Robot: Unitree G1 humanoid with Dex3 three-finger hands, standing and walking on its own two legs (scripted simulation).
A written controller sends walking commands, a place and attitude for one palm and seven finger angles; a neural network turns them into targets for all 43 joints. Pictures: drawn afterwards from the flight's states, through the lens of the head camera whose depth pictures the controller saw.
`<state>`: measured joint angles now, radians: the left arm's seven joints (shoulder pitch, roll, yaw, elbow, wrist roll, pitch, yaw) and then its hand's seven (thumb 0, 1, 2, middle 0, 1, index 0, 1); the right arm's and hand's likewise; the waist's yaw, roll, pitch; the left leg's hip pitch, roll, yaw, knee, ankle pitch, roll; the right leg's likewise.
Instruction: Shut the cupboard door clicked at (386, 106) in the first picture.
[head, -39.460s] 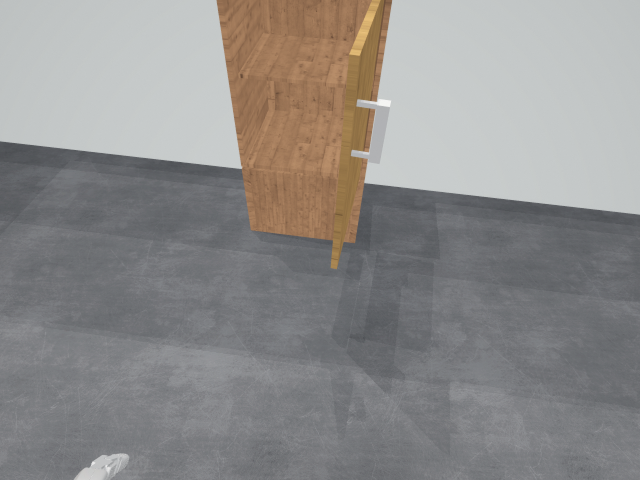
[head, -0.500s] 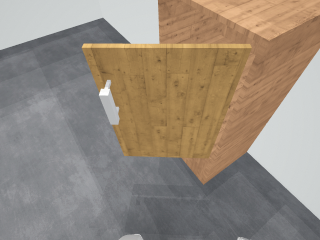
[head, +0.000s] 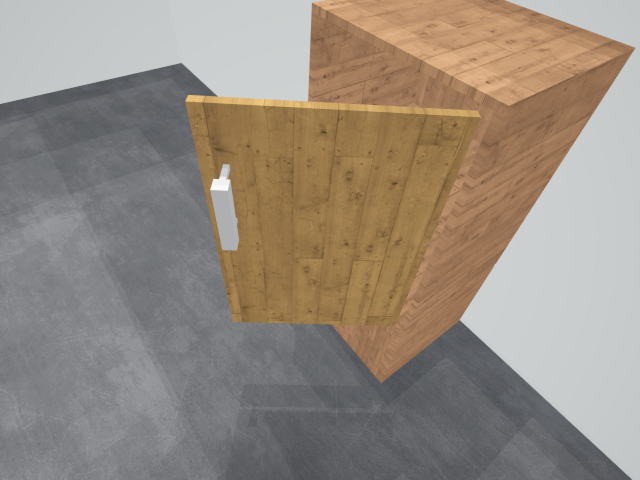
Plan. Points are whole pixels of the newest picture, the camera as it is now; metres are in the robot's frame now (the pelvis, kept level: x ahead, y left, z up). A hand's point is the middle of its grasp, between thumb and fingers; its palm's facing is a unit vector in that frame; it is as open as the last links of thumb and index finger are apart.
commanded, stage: come to a stop and stand still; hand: left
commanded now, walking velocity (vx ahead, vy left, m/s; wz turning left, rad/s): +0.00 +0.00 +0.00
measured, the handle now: (228, 207) +0.51 +0.17 +0.03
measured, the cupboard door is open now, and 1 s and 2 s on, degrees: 53 53 53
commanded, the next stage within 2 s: look again from close up in 0.74 s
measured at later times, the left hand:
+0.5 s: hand out of the picture +0.03 +0.20 -0.18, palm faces +0.00 -0.99 -0.17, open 7.3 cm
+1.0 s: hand out of the picture +0.05 +0.23 -0.17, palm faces -0.02 -0.98 -0.20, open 7.3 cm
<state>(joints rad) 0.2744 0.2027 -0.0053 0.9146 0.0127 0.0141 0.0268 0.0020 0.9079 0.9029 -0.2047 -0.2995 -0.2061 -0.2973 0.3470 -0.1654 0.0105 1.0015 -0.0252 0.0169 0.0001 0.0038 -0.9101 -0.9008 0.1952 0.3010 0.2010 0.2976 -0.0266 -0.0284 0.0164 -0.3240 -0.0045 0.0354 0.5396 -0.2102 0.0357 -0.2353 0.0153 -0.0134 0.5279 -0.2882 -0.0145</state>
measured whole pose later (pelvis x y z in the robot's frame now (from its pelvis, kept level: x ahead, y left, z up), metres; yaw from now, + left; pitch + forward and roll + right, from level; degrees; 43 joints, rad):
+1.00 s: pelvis +0.04 +0.04 +0.01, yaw -1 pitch -1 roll +0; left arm 0.27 0.21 -0.01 1.08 0.01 0.00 0.03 0.00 0.91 0.90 -0.20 -0.30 -0.20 -0.30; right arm 0.24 -0.17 0.02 1.12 0.00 -0.03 -0.02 0.00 -0.91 -0.90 0.20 0.30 0.20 0.30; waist 0.00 -0.04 0.03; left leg -0.19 -0.07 0.08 0.42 -0.21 0.09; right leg -0.11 -0.05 0.03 0.41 -0.28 0.05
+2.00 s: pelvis +0.01 -0.01 -0.10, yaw +3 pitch +11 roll -1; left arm 0.58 0.24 0.20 0.01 -0.33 -0.53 -0.27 0.02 0.90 0.90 -0.51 -0.63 -0.51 -0.63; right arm 0.21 -0.29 -0.04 0.50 0.03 -0.29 -0.03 0.01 -0.91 -0.90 0.20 0.30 0.20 0.30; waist 0.05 -0.03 -0.14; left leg -0.90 -0.04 -0.04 1.22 -0.52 0.02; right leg -0.87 0.05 -0.13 1.18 -0.52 -0.09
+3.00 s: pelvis +0.04 +0.04 -0.05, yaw +2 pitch +9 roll -3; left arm 0.37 0.27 0.14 -0.15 -0.28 -0.27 -0.20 0.02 0.90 0.90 -1.29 -1.49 -1.29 -1.49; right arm 0.28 -0.24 0.06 0.49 0.04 -0.19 -0.04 0.01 -0.90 -0.90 0.20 0.30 0.21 0.30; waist 0.02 0.04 -0.12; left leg -0.67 -0.06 -0.01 0.98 -0.47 0.08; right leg -0.63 0.04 -0.07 0.91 -0.44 -0.02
